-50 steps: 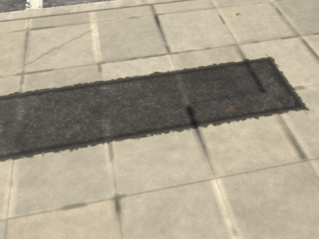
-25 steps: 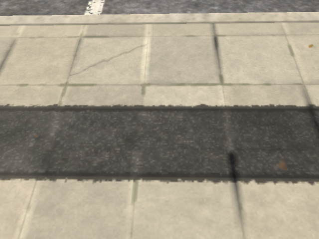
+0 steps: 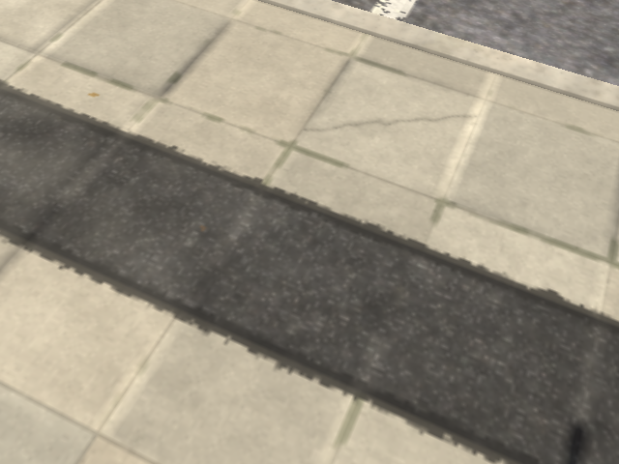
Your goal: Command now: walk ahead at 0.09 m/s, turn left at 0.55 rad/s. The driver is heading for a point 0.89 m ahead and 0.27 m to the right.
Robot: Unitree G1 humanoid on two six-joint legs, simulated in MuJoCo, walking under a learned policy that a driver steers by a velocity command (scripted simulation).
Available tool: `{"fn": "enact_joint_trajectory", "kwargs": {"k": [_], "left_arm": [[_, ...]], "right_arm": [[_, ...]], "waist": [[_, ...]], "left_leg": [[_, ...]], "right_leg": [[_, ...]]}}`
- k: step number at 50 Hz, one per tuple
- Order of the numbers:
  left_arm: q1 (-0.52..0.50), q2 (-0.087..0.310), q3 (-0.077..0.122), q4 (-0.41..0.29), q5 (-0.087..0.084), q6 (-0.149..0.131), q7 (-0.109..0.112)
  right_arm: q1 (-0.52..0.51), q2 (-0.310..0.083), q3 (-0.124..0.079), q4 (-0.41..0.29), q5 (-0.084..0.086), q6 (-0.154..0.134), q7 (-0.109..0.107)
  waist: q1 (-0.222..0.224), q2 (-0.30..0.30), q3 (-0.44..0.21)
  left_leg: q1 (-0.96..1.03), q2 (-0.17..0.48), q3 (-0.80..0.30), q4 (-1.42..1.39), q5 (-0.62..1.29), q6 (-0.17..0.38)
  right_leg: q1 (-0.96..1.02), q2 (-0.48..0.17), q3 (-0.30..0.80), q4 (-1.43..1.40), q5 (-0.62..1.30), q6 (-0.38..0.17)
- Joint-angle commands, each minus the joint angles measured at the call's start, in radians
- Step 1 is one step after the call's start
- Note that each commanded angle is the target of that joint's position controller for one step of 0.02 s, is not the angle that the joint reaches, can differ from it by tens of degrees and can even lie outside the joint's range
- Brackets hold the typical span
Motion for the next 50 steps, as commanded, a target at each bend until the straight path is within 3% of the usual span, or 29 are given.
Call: {"fn": "enact_joint_trajectory", "kwargs": {"k": [1,5,10,12,15,17,19,20,21,22,23,24,25,28,32,35,39,41,42,43,44,45,46,47,48,49,50], "left_arm": [[0.067,0.107,0.023,-0.063,0.016,0.021,0.001],[0.1,0.074,0.017,-0.042,0.005,0.045,-0.006],[0.047,0.057,0.007,-0.021,-0.002,0.061,-0.01],[0.034,0.062,0.005,-0.013,-0.007,0.064,-0.012],[0.017,0.085,0.01,-0.021,-0.014,0.056,-0.012],[0.04,0.07,0.006,-0.016,-0.017,0.046,-0.011],[0.096,0.049,0.001,0.0,-0.017,0.034,-0.009],[0.096,0.068,0.003,-0.006,-0.01,0.026,-0.008],[0.111,0.123,0.012,-0.021,0.005,0.015,-0.007],[0.075,0.216,0.038,-0.035,-0.008,0.013,-0.013],[0.123,0.211,0.043,-0.024,0.001,0.01,-0.012],[0.12,0.186,0.041,-0.017,-0.004,0.008,-0.008],[0.077,0.176,0.042,-0.025,-0.007,0.014,-0.004],[0.044,0.154,0.044,-0.052,-0.017,0.023,-0.005],[0.119,0.174,0.058,-0.041,-0.018,0.028,-0.003],[0.117,0.197,0.067,-0.054,-0.012,0.035,-0.005],[0.049,0.219,0.076,-0.082,-0.008,0.043,-0.018],[-0.015,0.218,0.076,-0.099,-0.016,0.045,-0.023],[-0.047,0.205,0.072,-0.109,-0.024,0.044,-0.022],[-0.018,0.152,0.058,-0.12,-0.027,0.038,-0.022],[0.057,0.087,0.042,-0.135,-0.027,0.034,-0.018],[0.05,0.194,0.068,-0.114,0.007,0.041,-0.013],[0.038,0.21,0.077,-0.101,0.005,0.045,-0.017],[0.038,0.198,0.077,-0.085,0.004,0.052,-0.025],[0.045,0.191,0.075,-0.078,0.0,0.06,-0.037],[0.051,0.182,0.071,-0.077,-0.004,0.065,-0.049],[0.038,0.176,0.067,-0.078,-0.009,0.068,-0.056]], "right_arm": [[0.06,-0.108,-0.032,-0.049,0.001,0.011,-0.023],[0.082,-0.126,-0.036,-0.037,-0.013,-0.013,-0.013],[0.094,-0.058,-0.001,-0.003,-0.026,-0.015,-0.023],[0.102,-0.079,-0.002,0.015,-0.032,-0.013,-0.027],[0.114,-0.123,-0.014,0.029,-0.025,-0.001,-0.039],[0.111,-0.131,-0.018,0.038,-0.018,0.005,-0.05],[0.106,-0.137,-0.023,0.048,-0.007,0.012,-0.061],[0.115,-0.133,-0.026,0.053,-0.004,0.013,-0.065],[0.118,-0.101,-0.021,0.035,-0.003,0.012,-0.065],[0.059,-0.08,-0.017,-0.001,0.0,0.01,-0.065],[0.014,-0.089,-0.019,-0.007,-0.018,0.014,-0.062],[0.028,-0.083,-0.022,0.0,-0.016,0.02,-0.054],[0.047,-0.082,-0.024,0.013,-0.011,0.024,-0.049],[0.064,-0.097,-0.027,0.021,-0.019,0.029,-0.039],[-0.008,-0.086,-0.013,-0.016,-0.005,0.028,-0.042],[-0.032,-0.096,-0.006,-0.037,0.001,0.025,-0.042],[0.006,-0.115,-0.002,-0.047,0.009,0.015,-0.047],[0.073,-0.114,-0.001,-0.033,0.008,0.006,-0.054],[0.113,-0.124,-0.003,-0.023,-0.001,-0.002,-0.063],[0.121,-0.191,-0.017,-0.027,-0.014,-0.009,-0.073],[0.05,-0.284,-0.027,-0.064,-0.015,-0.002,-0.074],[0.083,-0.259,-0.029,-0.05,-0.019,0.006,-0.065],[0.054,-0.186,-0.008,-0.059,-0.015,0.006,-0.058],[0.006,-0.146,0.003,-0.065,-0.013,0.006,-0.054],[-0.021,-0.136,0.006,-0.074,-0.019,0.006,-0.055],[-0.015,-0.139,0.006,-0.075,-0.021,0.004,-0.06],[0.007,-0.142,0.003,-0.07,-0.023,0.004,-0.059]], "waist": [[-0.004,0.084,-0.165],[0.005,0.064,-0.217],[-0.024,0.124,-0.173],[-0.038,0.144,-0.141],[-0.051,0.128,-0.107],[-0.042,0.107,-0.101],[-0.012,0.087,-0.094],[-0.013,0.054,-0.077],[-0.024,-0.061,-0.108],[-0.029,-0.185,-0.013],[0.014,-0.165,-0.012],[-0.011,-0.099,-0.035],[-0.037,-0.061,-0.039],[-0.04,-0.075,-0.104],[0.012,-0.097,-0.13],[0.028,-0.116,-0.142],[0.005,-0.137,-0.152],[-0.043,-0.131,-0.149],[-0.07,-0.113,-0.145],[-0.049,0.015,-0.159],[0.002,0.246,-0.16],[-0.024,0.194,-0.157],[-0.003,0.124,-0.119],[0.012,0.105,-0.079],[0.022,0.136,-0.08],[0.016,0.173,-0.084],[0.003,0.17,-0.091]], "left_leg": [[0.215,0.261,-0.318,-0.253,0.407,0.158],[0.193,0.242,-0.275,-0.274,0.391,0.124],[0.153,0.238,-0.254,-0.372,-0.026,0.08],[0.134,0.245,-0.251,-0.383,-0.129,0.077],[0.175,0.288,-0.286,-0.353,-0.166,0.102],[0.197,0.306,-0.287,-0.318,-0.119,0.108],[0.175,0.294,-0.252,-0.263,-0.046,0.074],[0.146,0.271,-0.224,-0.212,-0.027,0.031],[0.089,0.196,-0.144,-0.05,-0.065,-0.018],[-0.072,0.022,0.019,0.051,-0.226,-0.082],[-0.08,0.02,-0.017,0.25,-0.347,-0.089],[-0.088,0.026,-0.048,0.361,-0.336,-0.094],[-0.096,0.035,-0.062,0.405,-0.294,-0.103],[-0.125,0.037,-0.052,0.463,-0.248,-0.131],[-0.158,0.048,-0.052,0.346,-0.251,-0.153],[-0.098,0.04,-0.057,0.251,-0.27,-0.149],[0.056,0.014,-0.065,0.105,-0.269,-0.127],[0.197,0.007,-0.063,-0.087,-0.175,-0.116],[0.308,0.034,-0.076,-0.231,-0.07,-0.109],[0.412,0.207,-0.226,-0.323,-0.091,-0.071],[0.457,0.466,-0.504,-0.352,0.085,0.027],[0.348,0.51,-0.495,-0.303,0.217,0.126],[0.301,0.456,-0.409,-0.298,0.246,0.129],[0.258,0.384,-0.299,-0.295,0.244,0.101],[0.265,0.326,-0.221,-0.289,0.248,0.072],[0.284,0.304,-0.173,-0.278,0.316,0.071],[0.303,0.295,-0.143,-0.269,0.348,0.074]], "right_leg": [[-0.117,-0.029,0.071,-0.01,0.089,0.004],[-0.052,-0.002,0.065,-0.078,0.151,-0.005],[0.038,-0.008,0.076,-0.311,0.18,-0.012],[0.094,0.017,0.06,-0.396,0.144,-0.024],[0.087,0.051,0.043,-0.462,0.066,-0.05],[0.116,0.063,0.028,-0.541,0.064,-0.07],[0.204,0.076,0.017,-0.734,0.156,-0.098],[0.23,0.048,0.087,-0.834,0.214,-0.119],[0.27,-0.098,0.302,-0.928,0.226,-0.157],[0.217,-0.275,0.538,-0.945,0.489,-0.25],[0.2,-0.323,0.565,-0.954,0.667,-0.321],[0.219,-0.275,0.501,-0.938,0.697,-0.328],[0.227,-0.213,0.432,-0.922,0.688,-0.296],[0.327,-0.129,0.364,-0.865,0.828,-0.261],[0.428,-0.122,0.409,-0.823,0.855,-0.262],[0.407,-0.119,0.459,-0.804,0.834,-0.263],[0.322,-0.096,0.53,-0.794,0.82,-0.232],[0.249,-0.054,0.543,-0.773,0.729,-0.179],[0.174,-0.014,0.528,-0.741,0.601,-0.132],[0.064,0.058,0.447,-0.629,0.34,-0.078],[-0.101,0.226,0.237,-0.44,-0.053,-0.034],[-0.084,0.171,0.175,-0.242,-0.121,-0.026],[-0.074,0.141,0.18,-0.159,-0.066,-0.025],[-0.067,0.126,0.169,-0.106,0.001,-0.018],[-0.071,0.123,0.153,-0.068,0.054,-0.011],[-0.085,0.123,0.133,-0.042,0.073,0.003],[-0.093,0.121,0.118,-0.043,0.085,0.013]]}}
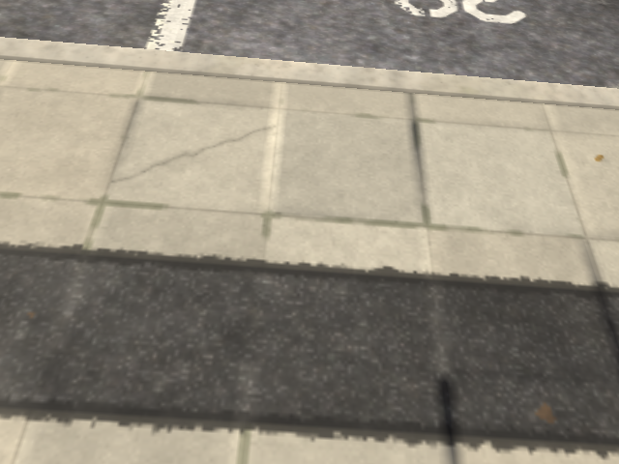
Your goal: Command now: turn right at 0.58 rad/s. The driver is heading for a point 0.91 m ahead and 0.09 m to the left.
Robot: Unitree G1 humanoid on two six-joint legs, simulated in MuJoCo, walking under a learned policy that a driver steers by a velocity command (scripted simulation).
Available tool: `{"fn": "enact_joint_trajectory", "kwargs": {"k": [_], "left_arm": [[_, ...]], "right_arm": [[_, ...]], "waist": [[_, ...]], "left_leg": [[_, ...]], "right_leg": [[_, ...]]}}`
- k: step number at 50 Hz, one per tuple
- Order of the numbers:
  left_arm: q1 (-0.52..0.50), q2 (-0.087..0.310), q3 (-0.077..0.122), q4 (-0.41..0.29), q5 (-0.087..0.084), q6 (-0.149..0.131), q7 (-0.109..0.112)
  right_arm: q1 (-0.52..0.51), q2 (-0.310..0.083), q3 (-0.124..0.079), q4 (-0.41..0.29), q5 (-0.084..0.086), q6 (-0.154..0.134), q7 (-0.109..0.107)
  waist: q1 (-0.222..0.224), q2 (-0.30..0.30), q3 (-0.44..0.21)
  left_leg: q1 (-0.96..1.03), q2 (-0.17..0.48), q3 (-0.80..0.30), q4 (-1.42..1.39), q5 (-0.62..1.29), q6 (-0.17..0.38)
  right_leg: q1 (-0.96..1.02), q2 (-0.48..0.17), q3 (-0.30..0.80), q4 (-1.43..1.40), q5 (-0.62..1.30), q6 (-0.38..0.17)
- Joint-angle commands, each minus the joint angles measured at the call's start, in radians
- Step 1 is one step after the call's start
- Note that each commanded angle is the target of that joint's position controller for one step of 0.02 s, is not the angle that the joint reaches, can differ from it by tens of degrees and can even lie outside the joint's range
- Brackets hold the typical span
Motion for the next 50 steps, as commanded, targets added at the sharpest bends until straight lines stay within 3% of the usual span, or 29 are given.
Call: {"fn": "enact_joint_trajectory", "kwargs": {"k": [1,4,8,12,13,14,15,16,17,18,19,21,23,26,30,34,38,40,41,42,43,44,45,46,47,48,50], "left_arm": [[0.04,0.084,0.019,-0.042,-0.008,0.005,-0.02],[-0.023,0.067,0.007,-0.068,-0.006,0.012,-0.028],[-0.064,0.037,-0.013,-0.095,-0.01,0.016,-0.037],[-0.037,0.026,-0.026,-0.098,-0.02,0.006,-0.025],[-0.001,0.015,-0.031,-0.085,-0.015,-0.001,-0.022],[0.031,0.015,-0.035,-0.07,-0.002,-0.011,-0.017],[0.074,0.051,-0.031,-0.055,0.012,-0.025,-0.011],[0.129,0.184,-0.004,-0.073,0.01,-0.033,-0.007],[0.17,0.193,0.005,-0.045,0.015,-0.035,0.001],[0.124,0.125,-0.018,-0.036,0.014,-0.037,0.004],[0.072,0.083,-0.033,-0.038,0.006,-0.043,0.006],[0.046,0.062,-0.041,-0.04,0.002,-0.068,0.015],[0.08,0.063,-0.041,-0.02,-0.004,-0.094,0.009],[0.139,0.063,-0.037,0.014,-0.007,-0.116,0.005],[0.188,0.056,-0.036,0.051,0.004,-0.128,0.011],[0.22,0.05,-0.036,0.09,0.012,-0.143,0.019],[0.222,0.05,-0.04,0.122,0.012,-0.151,0.027],[0.203,0.07,-0.04,0.131,0.012,-0.152,0.03],[0.2,0.087,-0.038,0.138,0.013,-0.15,0.031],[0.199,0.101,-0.035,0.142,0.012,-0.143,0.033],[0.2,0.103,-0.039,0.135,0.01,-0.141,0.036],[0.219,0.028,-0.062,0.079,-0.012,-0.15,0.026],[0.19,0.032,-0.055,0.045,-0.002,-0.161,0.016],[0.096,0.07,-0.046,0.025,0.011,-0.165,0.011],[0.068,0.058,-0.053,0.014,0.002,-0.176,0.005],[0.064,0.045,-0.055,0.018,0.006,-0.176,0.005],[0.099,0.03,-0.059,0.025,0.031,-0.141,0.001]], "right_arm": [[-0.01,-0.132,-0.037,-0.066,-0.006,-0.015,-0.003],[0.054,-0.148,-0.048,-0.045,-0.004,-0.019,-0.001],[0.065,-0.169,-0.059,-0.03,-0.009,-0.021,0.012],[0.064,-0.195,-0.067,-0.009,-0.005,-0.015,0.031],[0.062,-0.198,-0.069,-0.006,0.0,-0.01,0.036],[0.065,-0.187,-0.065,-0.001,0.006,-0.005,0.038],[0.09,-0.128,-0.05,-0.001,-0.003,-0.002,0.043],[0.035,-0.026,-0.017,-0.073,-0.008,0.0,0.05],[-0.035,-0.138,-0.044,-0.075,-0.028,0.01,0.044],[-0.029,-0.155,-0.054,-0.063,-0.012,0.011,0.055],[0.008,-0.157,-0.057,-0.037,-0.002,0.003,0.07],[0.076,-0.158,-0.063,0.025,-0.019,-0.014,0.086],[0.087,-0.134,-0.061,0.046,-0.021,-0.019,0.094],[0.021,-0.117,-0.059,0.037,-0.017,-0.02,0.094],[-0.04,-0.1,-0.056,0.032,-0.012,-0.023,0.097],[-0.1,-0.081,-0.048,0.013,-0.013,-0.032,0.103],[-0.168,-0.067,-0.035,-0.032,-0.02,-0.039,0.113],[-0.134,-0.065,-0.035,-0.035,-0.015,-0.04,0.11],[-0.068,-0.078,-0.043,-0.02,-0.013,-0.042,0.104],[0.064,-0.1,-0.056,0.017,-0.014,-0.048,0.097],[0.221,-0.143,-0.076,0.065,-0.026,-0.056,0.086],[0.338,-0.265,-0.112,0.071,-0.037,-0.056,0.07],[0.307,-0.288,-0.113,0.067,-0.003,-0.053,0.071],[0.254,-0.266,-0.111,0.079,0.017,-0.049,0.07],[0.201,-0.219,-0.1,0.073,0.016,-0.049,0.065],[0.16,-0.177,-0.089,0.071,0.012,-0.052,0.064],[0.115,-0.14,-0.074,0.069,0.016,-0.062,0.061]], "waist": [[-0.007,0.205,-0.06],[-0.045,0.208,-0.064],[-0.059,0.225,-0.068],[-0.045,0.245,-0.094],[-0.025,0.224,-0.113],[-0.004,0.19,-0.115],[0.008,0.038,-0.129],[0.038,-0.248,-0.114],[0.089,-0.16,-0.003],[0.04,-0.115,0.064],[0.001,-0.108,0.095],[-0.022,-0.089,0.061],[-0.026,-0.041,0.019],[-0.002,-0.038,0.036],[0.025,-0.027,0.062],[0.038,-0.013,0.092],[0.038,-0.021,0.1],[0.008,-0.033,0.063],[-0.024,-0.042,0.006],[-0.085,-0.033,-0.078],[-0.15,-0.002,-0.174],[-0.174,0.185,-0.3],[-0.13,0.276,-0.363],[-0.121,0.16,-0.233],[-0.094,0.095,-0.132],[-0.057,0.046,-0.071],[-0.002,0.07,-0.053]], "left_leg": [[0.094,0.229,-0.126,-0.115,0.427,0.149],[0.167,0.269,-0.125,-0.11,0.402,0.174],[0.131,0.287,-0.081,-0.091,0.378,0.174],[0.079,0.286,-0.067,-0.02,0.445,0.161],[0.048,0.272,-0.05,0.001,0.324,0.138],[-0.036,0.248,-0.029,0.036,0.132,0.098],[-0.188,0.183,0.033,0.167,-0.125,0.042],[-0.453,0.033,0.142,0.413,-0.423,-0.025],[-0.484,0.051,0.018,0.503,-0.368,-0.019],[-0.48,0.075,-0.015,0.525,-0.268,-0.013],[-0.466,0.08,-0.018,0.51,-0.186,-0.015],[-0.431,0.077,0.006,0.531,-0.072,-0.022],[-0.439,0.076,0.01,0.552,-0.01,-0.025],[-0.513,0.09,0.013,0.52,0.043,-0.045],[-0.575,0.087,-0.005,0.462,0.075,-0.054],[-0.582,0.058,-0.038,0.387,0.096,-0.027],[-0.51,0.055,0.044,0.271,0.069,0.026],[-0.363,0.01,0.105,0.211,0.019,0.069],[-0.248,-0.034,0.133,0.201,-0.009,0.091],[-0.083,-0.08,0.143,0.158,-0.009,0.113],[0.162,-0.065,0.081,0.116,-0.007,0.146],[0.443,0.22,-0.363,0.031,-0.263,0.259],[0.511,0.39,-0.852,-0.158,-0.167,0.34],[0.43,0.344,-0.707,-0.148,-0.11,0.316],[0.292,0.316,-0.557,-0.151,0.007,0.293],[0.18,0.26,-0.459,-0.165,0.116,0.256],[0.062,0.181,-0.338,-0.193,0.249,0.225]], "right_leg": [[-0.077,-0.035,-0.04,0.105,0.032,0.031],[-0.105,-0.059,-0.055,0.014,0.025,0.039],[0.003,-0.087,-0.096,-0.173,-0.006,0.017],[0.162,-0.06,-0.146,-0.388,0.008,-0.027],[0.241,-0.047,-0.168,-0.509,0.081,-0.043],[0.359,-0.036,-0.167,-0.65,0.159,-0.062],[0.506,-0.141,0.008,-0.749,0.067,-0.085],[0.56,-0.449,0.444,-0.876,-0.2,-0.19],[0.394,-0.494,0.498,-0.92,-0.22,-0.279],[0.348,-0.439,0.431,-0.942,-0.297,-0.275],[0.33,-0.379,0.357,-0.963,-0.261,-0.239],[0.377,-0.3,0.231,-0.96,-0.048,-0.205],[0.426,-0.288,0.175,-0.945,0.084,-0.207],[0.462,-0.298,0.156,-0.965,0.115,-0.228],[0.502,-0.324,0.093,-0.982,0.173,-0.237],[0.524,-0.348,0.001,-0.961,0.323,-0.227],[0.544,-0.366,-0.083,-0.907,0.566,-0.202],[0.531,-0.356,-0.143,-0.805,0.87,-0.176],[0.528,-0.349,-0.171,-0.685,1.091,-0.163],[0.503,-0.333,-0.204,-0.494,1.199,-0.144],[0.362,-0.306,-0.238,-0.26,1.071,-0.119],[0.043,-0.205,-0.268,0.125,0.621,-0.072],[-0.178,-0.039,-0.125,0.347,-0.033,-0.055],[-0.259,-0.112,-0.022,0.375,0.046,-0.068],[-0.252,-0.159,-0.038,0.313,0.135,-0.072],[-0.208,-0.191,-0.045,0.224,0.164,-0.07],[-0.117,-0.215,-0.05,0.135,0.163,-0.043]]}}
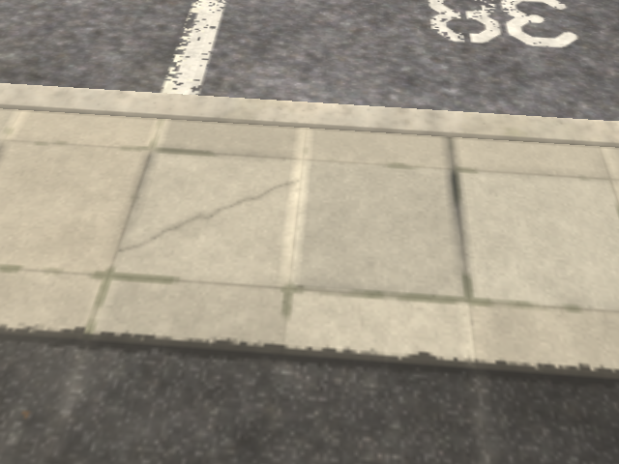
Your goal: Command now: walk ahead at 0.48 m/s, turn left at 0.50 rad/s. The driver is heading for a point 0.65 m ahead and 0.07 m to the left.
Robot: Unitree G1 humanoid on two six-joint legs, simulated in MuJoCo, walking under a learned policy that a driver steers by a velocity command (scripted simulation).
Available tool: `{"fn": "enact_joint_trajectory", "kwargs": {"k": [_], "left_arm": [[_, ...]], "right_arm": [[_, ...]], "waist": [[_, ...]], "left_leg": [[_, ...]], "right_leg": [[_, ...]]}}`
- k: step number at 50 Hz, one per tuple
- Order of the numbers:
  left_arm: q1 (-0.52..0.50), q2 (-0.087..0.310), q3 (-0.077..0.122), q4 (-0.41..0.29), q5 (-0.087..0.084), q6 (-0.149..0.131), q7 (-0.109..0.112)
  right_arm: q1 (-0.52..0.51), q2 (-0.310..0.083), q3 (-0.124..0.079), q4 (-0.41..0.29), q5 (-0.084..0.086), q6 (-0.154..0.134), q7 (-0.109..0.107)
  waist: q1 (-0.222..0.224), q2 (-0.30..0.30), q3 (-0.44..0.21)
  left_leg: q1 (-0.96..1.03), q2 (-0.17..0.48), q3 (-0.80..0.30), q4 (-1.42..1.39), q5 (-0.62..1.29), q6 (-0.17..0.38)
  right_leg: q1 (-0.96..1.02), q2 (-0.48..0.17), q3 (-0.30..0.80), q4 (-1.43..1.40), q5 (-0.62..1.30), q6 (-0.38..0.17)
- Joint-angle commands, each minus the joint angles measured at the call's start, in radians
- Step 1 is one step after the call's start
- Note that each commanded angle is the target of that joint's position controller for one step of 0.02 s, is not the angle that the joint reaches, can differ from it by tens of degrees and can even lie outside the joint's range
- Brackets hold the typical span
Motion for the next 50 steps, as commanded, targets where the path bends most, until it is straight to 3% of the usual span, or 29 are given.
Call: {"fn": "enact_joint_trajectory", "kwargs": {"k": [1,5,10,14,16,18,19,20,21,22,23,24,26,29,31,36,38,41,42,43,44,45,46,47,48,49,50], "left_arm": [[0.041,0.099,0.022,-0.069,0.022,0.019,-0.007],[-0.097,0.089,0.022,-0.126,0.023,0.043,-0.013],[-0.292,0.078,0.013,-0.19,0.012,0.036,-0.022],[-0.404,0.083,0.004,-0.24,0.002,0.024,-0.024],[-0.368,0.105,0.008,-0.24,-0.002,0.017,-0.02],[-0.185,0.153,0.027,-0.183,-0.006,0.008,-0.002],[-0.042,0.18,0.038,-0.151,-0.003,-0.004,0.012],[0.11,0.243,0.055,-0.145,0.02,-0.011,0.033],[0.086,0.316,0.074,-0.156,0.034,0.0,0.036],[0.034,0.234,0.069,-0.162,0.011,0.014,0.029],[-0.028,0.148,0.049,-0.168,0.002,0.014,0.026],[-0.06,0.105,0.038,-0.161,0.005,0.012,0.021],[-0.044,0.094,0.033,-0.132,0.0,0.001,0.022],[0.01,0.096,0.037,-0.091,-0.014,-0.032,0.005],[0.028,0.102,0.04,-0.071,-0.014,-0.041,-0.001],[0.069,0.106,0.04,-0.022,-0.019,-0.034,-0.009],[0.105,0.114,0.039,0.006,-0.022,-0.028,-0.006],[0.146,0.132,0.04,0.049,-0.024,-0.016,0.0],[0.141,0.139,0.042,0.056,-0.026,-0.01,0.005],[0.132,0.138,0.041,0.063,-0.032,-0.003,0.009],[0.148,0.12,0.034,0.061,-0.039,-0.002,0.012],[0.183,0.061,0.016,0.021,-0.04,-0.005,0.015],[0.317,0.018,0.008,0.05,-0.071,0.015,0.018],[0.246,0.095,0.031,0.064,-0.045,0.039,0.026],[0.169,0.071,0.027,0.043,-0.039,0.043,0.023],[0.136,0.052,0.023,0.047,-0.027,0.048,0.023],[0.132,0.047,0.024,0.055,-0.015,0.059,0.022]], "right_arm": [[0.074,-0.119,-0.03,-0.028,0.011,-0.023,-0.009],[0.137,-0.142,-0.036,-0.005,0.017,-0.034,-0.013],[0.241,-0.142,-0.039,0.022,0.016,-0.029,-0.022],[0.287,-0.15,-0.04,0.03,0.003,-0.026,-0.036],[0.253,-0.167,-0.045,0.02,-0.001,-0.026,-0.046],[0.19,-0.188,-0.048,0.004,-0.004,-0.03,-0.043],[0.171,-0.191,-0.048,0.004,0.004,-0.037,-0.032],[0.187,-0.121,-0.028,-0.022,0.014,-0.046,-0.022],[0.337,-0.028,-0.01,-0.041,0.045,-0.037,-0.025],[0.304,-0.131,-0.019,-0.013,0.001,-0.022,-0.036],[0.218,-0.142,-0.025,-0.014,-0.008,-0.017,-0.029],[0.172,-0.126,-0.023,-0.021,-0.01,-0.014,-0.02],[0.156,-0.102,-0.021,-0.024,-0.023,0.008,0.001],[0.127,-0.064,-0.011,-0.038,-0.028,0.024,0.016],[0.068,-0.052,-0.004,-0.056,-0.031,0.023,0.023],[-0.13,-0.021,0.025,-0.11,-0.028,0.007,0.035],[-0.187,-0.004,0.038,-0.119,-0.028,-0.002,0.036],[-0.17,-0.014,0.041,-0.103,-0.032,-0.017,0.02],[-0.122,-0.026,0.037,-0.082,-0.036,-0.023,0.013],[-0.019,-0.038,0.032,-0.039,-0.045,-0.034,0.005],[0.081,-0.078,0.021,-0.001,-0.061,-0.047,-0.004],[0.2,-0.156,0.005,0.014,-0.076,-0.052,-0.015],[0.208,-0.19,-0.01,0.019,-0.022,-0.039,-0.023],[0.173,-0.145,-0.007,0.014,0.022,-0.028,-0.026],[0.08,-0.094,0.011,0.01,0.021,-0.026,-0.031],[0.017,-0.04,0.028,0.01,0.013,-0.025,-0.035],[-0.022,-0.017,0.036,0.011,0.013,-0.025,-0.041]], "waist": [[0.006,0.046,-0.063],[-0.016,0.058,-0.014],[-0.089,0.078,-0.014],[-0.121,0.09,-0.01],[-0.087,0.097,-0.019],[-0.005,0.097,-0.096],[0.072,0.059,-0.175],[0.116,-0.032,-0.317],[0.024,-0.277,-0.433],[0.015,-0.123,-0.354],[0.009,-0.028,-0.205],[-0.003,0.011,-0.129],[-0.026,-0.063,-0.07],[-0.037,-0.073,-0.065],[-0.034,-0.072,-0.046],[-0.005,-0.066,-0.009],[0.012,-0.062,0.002],[0.004,-0.086,-0.028],[-0.017,-0.094,-0.049],[-0.066,-0.071,-0.094],[-0.1,-0.029,-0.163],[-0.118,0.132,-0.307],[-0.081,0.267,-0.482],[-0.088,0.115,-0.428],[-0.058,0.131,-0.277],[-0.028,0.099,-0.174],[0.001,0.106,-0.125]], "left_leg": [[0.159,0.26,-0.342,-0.278,0.269,0.16],[0.133,0.216,-0.307,-0.326,0.281,0.147],[0.239,0.191,-0.321,-0.278,0.394,0.095],[0.329,0.217,-0.38,-0.221,0.5,0.089],[0.333,0.233,-0.408,-0.185,0.54,0.066],[0.286,0.201,-0.394,-0.024,0.735,0.022],[0.223,0.148,-0.354,0.164,0.705,-0.001],[0.094,0.096,-0.299,0.427,0.404,-0.013],[-0.207,-0.06,-0.177,0.713,-0.382,-0.045],[-0.297,0.036,-0.165,0.794,-0.315,-0.032],[-0.292,0.073,-0.151,0.778,-0.208,-0.036],[-0.276,0.104,-0.137,0.74,-0.153,-0.043],[-0.238,0.14,-0.119,0.694,-0.132,-0.054],[-0.248,0.136,-0.12,0.65,-0.105,-0.057],[-0.305,0.14,-0.126,0.596,-0.048,-0.064],[-0.272,0.146,-0.04,0.277,0.125,-0.084],[-0.203,0.134,0.02,0.166,0.145,-0.081],[-0.121,0.104,0.036,0.078,0.122,-0.051],[-0.065,0.086,0.035,0.034,0.116,-0.035],[0.061,0.067,0.036,-0.056,0.184,-0.015],[0.242,0.124,-0.005,-0.078,0.356,0.003],[0.516,0.403,-0.245,0.039,0.88,0.065],[0.659,0.587,-0.478,0.034,1.177,0.241],[0.548,0.513,-0.387,-0.008,1.065,0.221],[0.424,0.464,-0.31,-0.072,0.944,0.191],[0.305,0.415,-0.257,-0.127,0.845,0.152],[0.209,0.376,-0.207,-0.168,0.791,0.121]], "right_leg": [[-0.176,-0.057,0.035,-0.039,0.028,0.026],[-0.271,-0.056,-0.001,-0.194,0.144,0.075],[-0.32,-0.014,-0.009,-0.429,0.317,0.085],[-0.298,0.026,-0.005,-0.565,0.32,0.062],[-0.187,0.042,0.016,-0.643,0.288,0.037],[0.085,0.091,0.007,-0.687,0.198,0.002],[0.291,0.058,0.023,-0.743,0.228,-0.025],[0.524,-0.159,0.231,-0.758,0.017,-0.068],[0.742,-0.435,0.7,-0.837,-0.002,-0.201],[0.631,-0.399,0.765,-0.874,-0.116,-0.202],[0.476,-0.348,0.586,-0.902,-0.09,-0.176],[0.375,-0.296,0.447,-0.93,0.014,-0.152],[0.268,-0.225,0.264,-0.972,0.169,-0.115],[0.246,-0.211,0.168,-1.001,0.344,-0.135],[0.256,-0.209,0.117,-1.033,0.372,-0.147],[0.245,-0.151,-0.028,-1.058,0.432,-0.127],[0.254,-0.151,-0.057,-1.022,0.602,-0.118],[0.344,-0.168,-0.056,-0.911,0.83,-0.094],[0.368,-0.162,-0.055,-0.847,0.883,-0.081],[0.362,-0.134,-0.075,-0.723,0.883,-0.059],[0.278,-0.095,-0.097,-0.576,0.73,-0.032],[0.077,-0.039,-0.135,-0.303,0.211,-0.002],[-0.059,0.086,-0.056,-0.033,-0.357,0.013],[-0.07,0.05,0.044,-0.015,-0.31,0.011],[-0.111,0.029,0.039,-0.039,-0.266,0.013],[-0.102,0.001,0.037,-0.101,-0.211,0.02],[-0.049,-0.013,0.033,-0.16,-0.164,0.031]]}}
